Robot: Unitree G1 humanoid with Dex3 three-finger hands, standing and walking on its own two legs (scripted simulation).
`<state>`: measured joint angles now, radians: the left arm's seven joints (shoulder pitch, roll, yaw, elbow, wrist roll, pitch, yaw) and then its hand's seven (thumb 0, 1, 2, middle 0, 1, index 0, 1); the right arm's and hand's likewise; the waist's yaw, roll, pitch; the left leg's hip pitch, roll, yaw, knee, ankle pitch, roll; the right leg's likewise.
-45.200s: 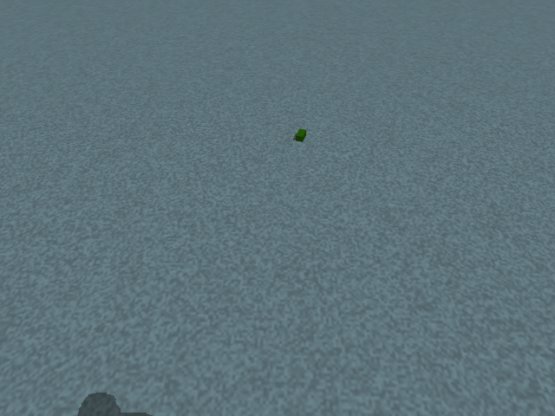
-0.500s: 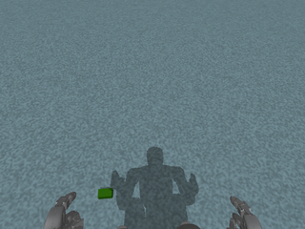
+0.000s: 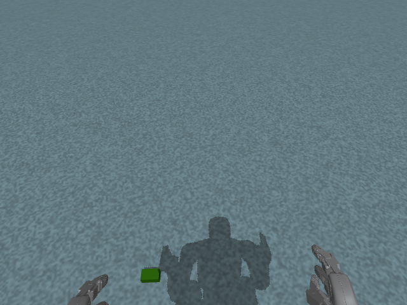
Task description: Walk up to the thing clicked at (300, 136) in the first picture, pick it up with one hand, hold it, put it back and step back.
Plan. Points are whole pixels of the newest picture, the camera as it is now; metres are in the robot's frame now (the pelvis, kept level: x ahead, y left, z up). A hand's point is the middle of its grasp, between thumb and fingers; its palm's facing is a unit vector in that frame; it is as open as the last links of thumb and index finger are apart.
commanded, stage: home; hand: left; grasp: from above
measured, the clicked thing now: (150, 275) +0.45 +0.23 -0.70
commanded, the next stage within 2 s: stand in 1.70 s
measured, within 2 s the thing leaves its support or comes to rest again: neither
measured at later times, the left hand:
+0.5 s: hand out of the picture +0.17 +0.18 -0.05, palm faces +0.04 -0.98 -0.19, open 7.4 cm
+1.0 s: hand out of the picture +0.17 +0.18 -0.04, palm faces +0.04 -0.98 -0.20, open 7.4 cm
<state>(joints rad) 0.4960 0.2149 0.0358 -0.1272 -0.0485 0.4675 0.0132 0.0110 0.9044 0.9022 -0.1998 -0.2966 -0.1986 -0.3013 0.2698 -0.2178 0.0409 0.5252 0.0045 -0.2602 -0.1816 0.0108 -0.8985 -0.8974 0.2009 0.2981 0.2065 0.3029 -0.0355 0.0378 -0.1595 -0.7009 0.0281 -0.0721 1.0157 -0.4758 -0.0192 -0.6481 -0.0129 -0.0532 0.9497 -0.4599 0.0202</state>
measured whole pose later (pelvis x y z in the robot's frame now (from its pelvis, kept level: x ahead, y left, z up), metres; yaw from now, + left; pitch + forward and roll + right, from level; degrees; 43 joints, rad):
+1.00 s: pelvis +0.01 +0.00 +0.00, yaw +0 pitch +10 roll -3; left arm 0.50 0.22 0.03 -0.14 -0.05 0.46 0.02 0.01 0.90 0.90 -0.20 -0.30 -0.20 -0.30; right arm 0.29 -0.22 0.04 0.55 0.00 -0.25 -0.18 0.01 -0.90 -0.90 0.20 0.30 0.21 0.30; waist -0.04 0.04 -0.17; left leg -0.70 0.03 -0.07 1.02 -0.49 -0.02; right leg -0.65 -0.01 -0.05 0.95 -0.47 0.02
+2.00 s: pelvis +0.00 +0.01 +0.02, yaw +0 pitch +2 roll +0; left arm 0.23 0.29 0.03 0.52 0.05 0.10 0.03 0.01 0.90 0.90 -0.20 -0.30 -0.20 -0.30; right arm 0.18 -0.28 -0.01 0.80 -0.06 -0.06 -0.02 0.01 -0.90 -0.90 0.20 0.30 0.21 0.30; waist 0.02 -0.02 0.02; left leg -0.47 -0.01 -0.03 0.85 -0.41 0.00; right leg -0.46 -0.06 -0.01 0.85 -0.42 0.03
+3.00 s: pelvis +0.00 -0.01 +0.07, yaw +2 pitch -4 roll +0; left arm 0.14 0.30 0.04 1.15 0.03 0.01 0.02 0.00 0.90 0.90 -0.20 -0.30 -0.20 -0.30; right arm 0.15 -0.31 -0.02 1.13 -0.02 0.01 -0.01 0.00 -0.90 -0.90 0.20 0.30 0.20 0.30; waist 0.01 0.02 0.08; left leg -0.14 0.01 -0.07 0.40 -0.19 -0.02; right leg -0.10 -0.04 -0.06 0.37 -0.20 0.02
